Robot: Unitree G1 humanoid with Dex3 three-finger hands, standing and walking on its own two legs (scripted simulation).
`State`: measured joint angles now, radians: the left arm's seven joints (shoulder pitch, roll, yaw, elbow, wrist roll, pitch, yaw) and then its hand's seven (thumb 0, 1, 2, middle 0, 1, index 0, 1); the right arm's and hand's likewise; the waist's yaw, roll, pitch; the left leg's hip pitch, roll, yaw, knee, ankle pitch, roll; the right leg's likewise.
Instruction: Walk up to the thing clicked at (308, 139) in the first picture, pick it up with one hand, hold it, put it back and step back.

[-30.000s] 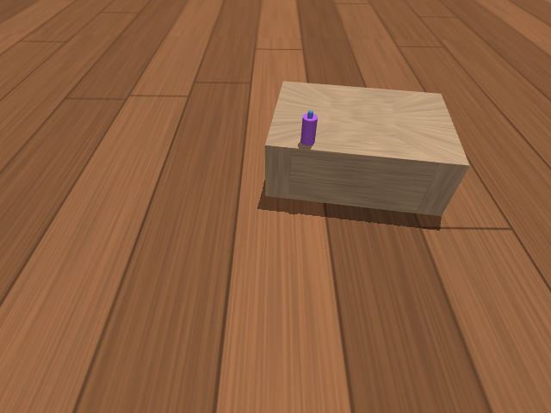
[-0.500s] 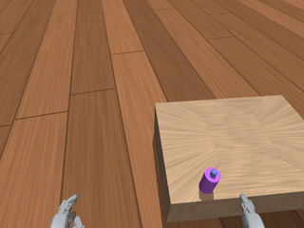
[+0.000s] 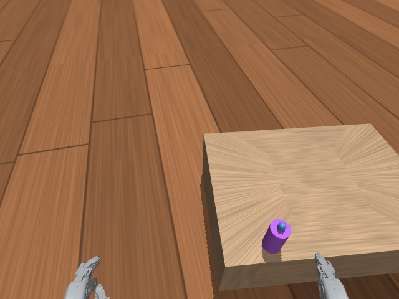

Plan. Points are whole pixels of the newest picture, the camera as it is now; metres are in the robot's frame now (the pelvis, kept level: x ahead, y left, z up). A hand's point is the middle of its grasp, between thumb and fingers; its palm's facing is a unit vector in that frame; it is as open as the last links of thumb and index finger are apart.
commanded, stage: home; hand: right
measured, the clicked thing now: (276, 234) +0.42 -0.25 -0.31
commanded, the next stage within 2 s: stand in 0.66 s
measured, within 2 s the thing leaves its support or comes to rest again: neither
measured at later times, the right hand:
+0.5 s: hand out of the picture +0.17 -0.18 -0.05, palm faces +0.11 +0.95 -0.28, open 17.7 cm
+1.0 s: hand out of the picture +0.11 -0.24 -0.11, palm faces -0.04 +0.93 -0.35, open 14.9 cm
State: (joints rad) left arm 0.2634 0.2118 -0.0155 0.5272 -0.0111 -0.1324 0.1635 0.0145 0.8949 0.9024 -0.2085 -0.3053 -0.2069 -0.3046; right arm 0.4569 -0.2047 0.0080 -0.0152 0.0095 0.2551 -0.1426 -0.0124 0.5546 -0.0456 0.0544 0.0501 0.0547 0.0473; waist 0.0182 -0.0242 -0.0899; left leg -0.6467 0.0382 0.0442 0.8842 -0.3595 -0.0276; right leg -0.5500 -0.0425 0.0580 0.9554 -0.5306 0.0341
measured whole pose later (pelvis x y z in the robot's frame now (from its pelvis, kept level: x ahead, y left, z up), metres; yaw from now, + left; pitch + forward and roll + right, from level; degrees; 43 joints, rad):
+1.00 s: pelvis +0.01 +0.00 +0.02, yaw +0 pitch +0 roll +0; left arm 0.23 0.34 0.03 0.83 0.05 -0.01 0.02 0.01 0.90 0.90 -0.21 -0.31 -0.21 -0.30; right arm 0.27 -0.33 -0.03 0.73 -0.05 0.01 0.00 -0.01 0.22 -0.38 0.16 0.22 0.16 0.22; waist 0.01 0.02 0.01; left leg -0.45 0.06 0.02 0.78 -0.33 -0.03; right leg -0.31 -0.02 0.03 0.78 -0.47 0.02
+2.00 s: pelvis +0.01 +0.01 +0.06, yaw +0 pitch -4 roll -1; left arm 0.15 0.34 0.01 1.13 0.02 0.00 0.01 0.01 0.90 0.90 -0.21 -0.30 -0.21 -0.30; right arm 0.12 -0.33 -0.01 1.15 -0.02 -0.01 0.00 0.00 -0.90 -0.90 0.20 0.30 0.20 0.30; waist 0.00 -0.01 0.07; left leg -0.18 0.04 0.03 0.39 -0.15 -0.01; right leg -0.03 -0.04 0.02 0.34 -0.25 0.05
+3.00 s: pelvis +0.02 +0.01 +0.06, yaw +1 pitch -3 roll +0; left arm 0.14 0.35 0.02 1.11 0.01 0.00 0.00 0.01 0.90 0.90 -0.21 -0.30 -0.21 -0.30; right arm 0.10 -0.34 -0.01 1.15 -0.01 -0.01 0.00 0.00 -0.90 -0.90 0.20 0.30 0.20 0.30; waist 0.00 -0.01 0.06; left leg -0.17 0.03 0.02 0.38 -0.16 -0.01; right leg -0.01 -0.05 0.01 0.31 -0.25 0.05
